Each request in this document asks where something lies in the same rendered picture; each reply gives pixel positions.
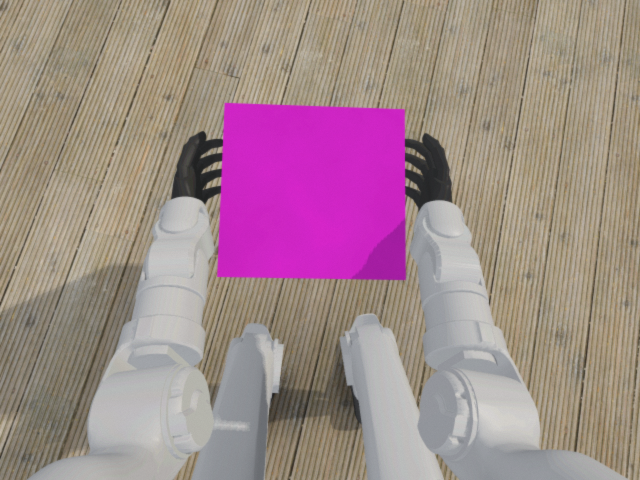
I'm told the left robot hand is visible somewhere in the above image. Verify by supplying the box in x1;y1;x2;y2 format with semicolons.
171;131;223;204

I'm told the carton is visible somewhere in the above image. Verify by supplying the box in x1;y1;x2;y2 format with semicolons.
217;103;406;280

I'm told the right robot foot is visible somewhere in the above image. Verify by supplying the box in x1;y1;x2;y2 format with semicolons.
350;385;362;424

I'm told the right robot forearm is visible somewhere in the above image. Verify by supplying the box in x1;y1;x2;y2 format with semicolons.
410;200;540;438

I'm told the left robot thigh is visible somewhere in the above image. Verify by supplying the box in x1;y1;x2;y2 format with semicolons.
191;333;284;480

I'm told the right robot upper arm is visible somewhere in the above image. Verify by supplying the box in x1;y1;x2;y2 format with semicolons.
417;367;629;480

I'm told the left robot forearm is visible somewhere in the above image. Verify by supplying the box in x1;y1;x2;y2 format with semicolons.
87;197;214;446

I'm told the left robot upper arm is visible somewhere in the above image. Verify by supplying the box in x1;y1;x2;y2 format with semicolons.
27;363;214;480

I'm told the right robot hand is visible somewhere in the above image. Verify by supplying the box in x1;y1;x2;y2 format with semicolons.
405;133;453;213

